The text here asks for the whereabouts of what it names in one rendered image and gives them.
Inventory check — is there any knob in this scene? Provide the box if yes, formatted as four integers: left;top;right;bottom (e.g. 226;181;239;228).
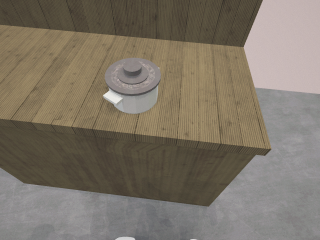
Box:
123;60;142;76

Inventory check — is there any table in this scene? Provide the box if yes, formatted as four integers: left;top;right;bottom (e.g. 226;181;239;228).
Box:
0;0;272;207

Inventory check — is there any pot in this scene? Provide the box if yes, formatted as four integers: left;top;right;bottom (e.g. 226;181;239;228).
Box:
103;68;160;114

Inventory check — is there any lid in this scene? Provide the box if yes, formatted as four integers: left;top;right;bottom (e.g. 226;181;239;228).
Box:
105;57;161;96

